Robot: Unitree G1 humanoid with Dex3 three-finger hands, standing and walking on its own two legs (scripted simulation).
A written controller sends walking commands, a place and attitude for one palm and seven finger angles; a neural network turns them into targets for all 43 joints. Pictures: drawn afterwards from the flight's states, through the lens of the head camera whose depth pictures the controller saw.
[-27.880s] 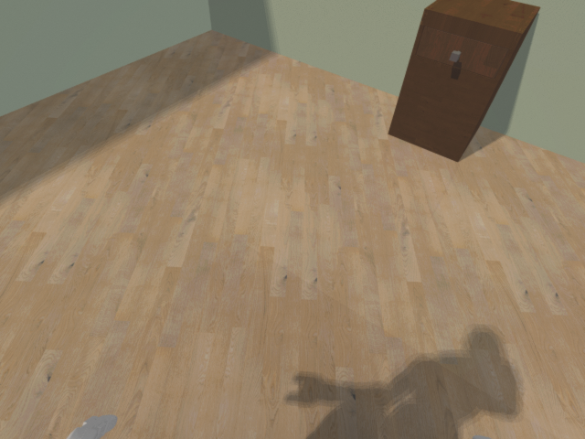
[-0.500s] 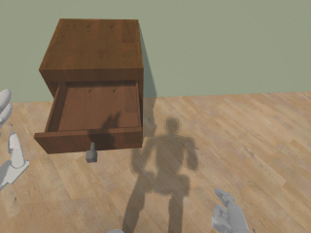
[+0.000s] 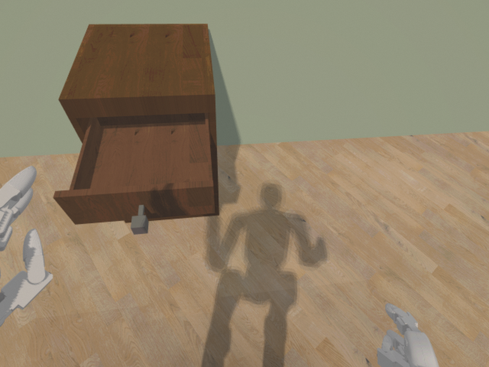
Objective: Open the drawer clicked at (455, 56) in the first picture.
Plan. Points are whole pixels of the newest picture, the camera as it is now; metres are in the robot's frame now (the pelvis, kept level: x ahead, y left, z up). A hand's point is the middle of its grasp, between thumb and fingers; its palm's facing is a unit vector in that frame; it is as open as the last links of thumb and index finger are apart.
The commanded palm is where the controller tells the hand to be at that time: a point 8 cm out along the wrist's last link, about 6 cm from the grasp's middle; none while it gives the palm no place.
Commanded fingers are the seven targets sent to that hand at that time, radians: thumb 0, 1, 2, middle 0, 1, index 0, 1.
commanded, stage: stop stepping back and stand still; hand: left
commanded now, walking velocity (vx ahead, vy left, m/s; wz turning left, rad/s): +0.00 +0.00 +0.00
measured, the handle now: (140, 218) +0.48 +0.27 -0.21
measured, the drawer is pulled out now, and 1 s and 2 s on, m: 0.29 0.29 0.29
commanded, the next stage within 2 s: let the arm hang, fingers relaxed in 0.66 s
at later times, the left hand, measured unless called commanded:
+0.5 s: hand (9, 271) +0.20 +0.26 +0.15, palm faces +0.29 -0.85 -0.44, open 7.4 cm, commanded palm +0.13 +0.31 +0.18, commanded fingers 0.00 0.90 0.90 -0.20 -0.30 -0.20 -0.30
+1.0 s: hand out of the picture +0.09 +0.21 -0.15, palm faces -0.03 -0.97 -0.24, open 7.4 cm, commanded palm none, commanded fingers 0.00 0.90 0.90 -0.20 -0.30 -0.20 -0.30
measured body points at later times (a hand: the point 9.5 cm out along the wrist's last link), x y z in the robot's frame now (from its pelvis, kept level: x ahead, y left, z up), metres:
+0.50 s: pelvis +0.00 +0.03 +0.00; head +0.04 +0.07 +0.45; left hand +0.18 +0.31 +0.18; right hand +0.16 -0.19 -0.08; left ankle -0.05 +0.12 -0.74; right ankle +0.00 -0.10 -0.74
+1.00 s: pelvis -0.01 +0.03 -0.01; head +0.01 +0.03 +0.44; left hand +0.09 +0.26 -0.13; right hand +0.10 -0.22 -0.13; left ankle -0.05 +0.12 -0.74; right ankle +0.00 -0.10 -0.74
